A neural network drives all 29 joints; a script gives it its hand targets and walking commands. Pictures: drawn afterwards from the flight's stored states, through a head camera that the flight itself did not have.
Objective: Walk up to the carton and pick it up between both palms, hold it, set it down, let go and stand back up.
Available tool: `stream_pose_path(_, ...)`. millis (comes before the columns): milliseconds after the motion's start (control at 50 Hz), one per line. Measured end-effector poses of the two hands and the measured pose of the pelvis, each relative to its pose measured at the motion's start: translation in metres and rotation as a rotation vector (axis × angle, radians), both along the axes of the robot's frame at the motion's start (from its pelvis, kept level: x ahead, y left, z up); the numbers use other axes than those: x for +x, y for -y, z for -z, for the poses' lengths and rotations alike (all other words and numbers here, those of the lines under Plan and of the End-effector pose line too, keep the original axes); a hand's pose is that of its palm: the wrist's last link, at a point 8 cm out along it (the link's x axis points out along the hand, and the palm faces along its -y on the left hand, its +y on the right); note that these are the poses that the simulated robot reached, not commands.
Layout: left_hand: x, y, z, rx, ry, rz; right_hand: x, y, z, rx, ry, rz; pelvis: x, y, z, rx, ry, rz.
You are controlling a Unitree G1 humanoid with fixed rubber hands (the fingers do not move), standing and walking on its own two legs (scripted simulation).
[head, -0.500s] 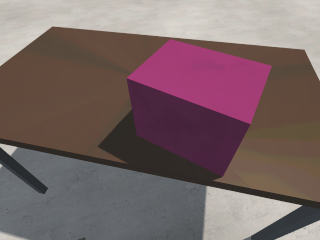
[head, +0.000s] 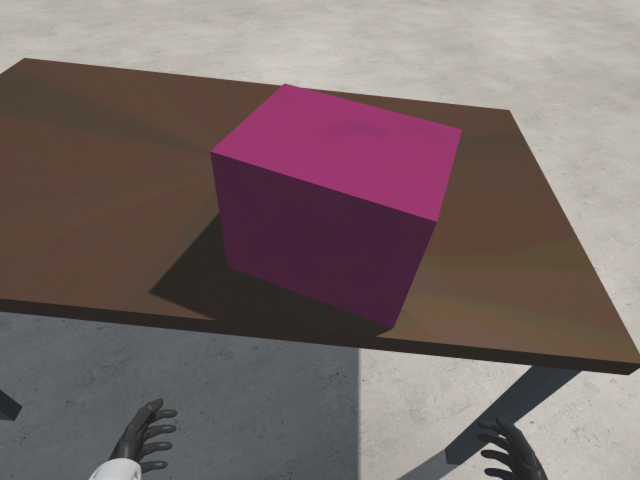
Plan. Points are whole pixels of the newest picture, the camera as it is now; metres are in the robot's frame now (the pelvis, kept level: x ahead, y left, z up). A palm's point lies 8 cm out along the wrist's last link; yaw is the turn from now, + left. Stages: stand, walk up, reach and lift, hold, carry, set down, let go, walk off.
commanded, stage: reach and lift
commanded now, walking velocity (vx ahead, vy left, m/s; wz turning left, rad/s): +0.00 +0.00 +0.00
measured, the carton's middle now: (337, 202) +0.50 +0.00 +0.07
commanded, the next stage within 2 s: none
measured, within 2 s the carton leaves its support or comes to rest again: neither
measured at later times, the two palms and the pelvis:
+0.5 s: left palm (55, 462) +0.16 +0.31 -0.02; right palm (476, 438) +0.18 -0.16 -0.01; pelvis -0.05 +0.06 +0.00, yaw +2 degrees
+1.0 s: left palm (62, 401) +0.21 +0.31 +0.01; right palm (476, 407) +0.21 -0.16 +0.01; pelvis +0.01 +0.08 +0.02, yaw +0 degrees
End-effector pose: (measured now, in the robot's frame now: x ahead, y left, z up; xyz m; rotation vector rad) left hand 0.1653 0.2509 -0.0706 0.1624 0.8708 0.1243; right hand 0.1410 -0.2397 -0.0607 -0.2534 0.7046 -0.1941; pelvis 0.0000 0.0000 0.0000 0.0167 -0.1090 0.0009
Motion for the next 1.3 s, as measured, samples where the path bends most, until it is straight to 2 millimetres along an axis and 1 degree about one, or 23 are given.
stream_pose_path(80, -0.026, -0.012, 0.007, -0.009, -0.075, -0.034, -0.009, -0.002, -0.014, -0.01, 0.008, 0.042, -0.011, -0.008, -0.003, -0.001, 0.031, 0.023)
stream_pose_path(140, -0.039, -0.025, 0.006, 0.0, -0.083, -0.057, -0.006, -0.013, -0.024, 0.011, 0.034, 0.043, -0.022, -0.016, -0.003, -0.006, 0.043, 0.034)
stream_pose_path(180, -0.041, -0.033, 0.001, 0.012, -0.051, -0.062, 0.0, -0.025, -0.03, 0.034, 0.059, 0.029, -0.03, -0.021, -0.003, -0.016, 0.048, 0.034)
stream_pose_path(220, -0.038, -0.041, -0.008, 0.031, 0.004, -0.058, 0.007, -0.036, -0.034, 0.054, 0.084, 0.004, -0.037, -0.028, -0.003, -0.036, 0.049, 0.026)
stream_pose_path(260, -0.031, -0.047, -0.018, 0.048, 0.076, -0.048, 0.016, -0.043, -0.033, 0.062, 0.104, -0.025, -0.04, -0.032, -0.001, -0.054, 0.036, -0.017)
stream_pose_path(320, -0.023, -0.051, -0.03, 0.026, 0.165, -0.051, 0.028, -0.047, -0.028, 0.07, 0.134, -0.034, -0.042, -0.039, 0.004, -0.067, 0.023, -0.07)
stream_pose_path(360, -0.021, -0.05, -0.036, 0.001, 0.177, -0.037, 0.033, -0.049, -0.028, 0.09, 0.159, -0.01, -0.044, -0.044, 0.004, -0.054, 0.037, -0.079)
stream_pose_path(400, -0.018, -0.05, -0.04, -0.021, 0.168, -0.023, 0.037, -0.054, -0.034, 0.106, 0.184, 0.003, -0.045, -0.048, 0.002, -0.028, 0.051, -0.077)
stream_pose_path(460, -0.013, -0.054, -0.046, -0.044, 0.165, -0.023, 0.039, -0.069, -0.048, 0.114, 0.202, -0.013, -0.046, -0.054, -0.002, -0.002, 0.061, -0.053)
stream_pose_path(500, -0.009, -0.058, -0.05, -0.04, 0.182, -0.026, 0.039, -0.077, -0.053, 0.119, 0.191, -0.031, -0.046, -0.058, -0.004, -0.011, 0.064, -0.032)
stream_pose_path(540, -0.005, -0.062, -0.052, -0.033, 0.201, -0.027, 0.041, -0.081, -0.056, 0.118, 0.177, -0.039, -0.046, -0.062, -0.006, -0.02, 0.062, -0.016)
stream_pose_path(580, -0.003, -0.064, -0.05, -0.041, 0.207, -0.026, 0.043, -0.079, -0.06, 0.109, 0.171, -0.03, -0.044, -0.065, -0.007, -0.024, 0.059, -0.009)
stream_pose_path(720, 0.003, -0.056, -0.036, -0.105, 0.22, 0.001, 0.044, -0.053, -0.076, 0.045, 0.219, 0.051, -0.032, -0.074, -0.009, -0.031, 0.025, -0.008)
stream_pose_path(800, 0.013, -0.051, -0.041, -0.12, 0.272, 0.009, 0.045, -0.046, -0.079, 0.048, 0.232, 0.085, -0.019, -0.077, -0.012, -0.03, 0.013, -0.001)
stream_pose_path(860, 0.023, -0.051, -0.051, -0.122, 0.325, 0.007, 0.048, -0.051, -0.076, 0.075, 0.233, 0.092, -0.009, -0.077, -0.014, -0.027, 0.006, 0.002)
stream_pose_path(920, 0.034, -0.055, -0.064, -0.12, 0.367, 0.004, 0.054, -0.062, -0.073, 0.11, 0.236, 0.092, 0.002, -0.077, -0.016, -0.024, -0.004, 0.003)
stream_pose_path(1020, 0.048, -0.066, -0.082, -0.111, 0.394, 0.021, 0.072, -0.08, -0.075, 0.155, 0.277, 0.101, 0.018, -0.078, -0.019, -0.023, -0.03, -0.003)
stream_pose_path(1080, 0.053, -0.073, -0.091, -0.106, 0.397, 0.043, 0.084, -0.086, -0.08, 0.164, 0.314, 0.112, 0.027, -0.079, -0.02, -0.025, -0.044, -0.01)
stream_pose_path(1140, 0.057, -0.08, -0.099, -0.104, 0.407, 0.066, 0.094, -0.086, -0.086, 0.158, 0.345, 0.123, 0.035, -0.081, -0.021, -0.028, -0.056, -0.019)
stream_pose_path(1200, 0.06, -0.083, -0.107, -0.108, 0.428, 0.088, 0.102, -0.082, -0.092, 0.142, 0.366, 0.135, 0.043, -0.082, -0.021, -0.032, -0.066, -0.03)
stream_pose_path(1300, 0.068, -0.078, -0.116, -0.133, 0.469, 0.126, 0.11, -0.072, -0.1, 0.123, 0.379, 0.164, 0.052, -0.082, -0.021, -0.038, -0.075, -0.042)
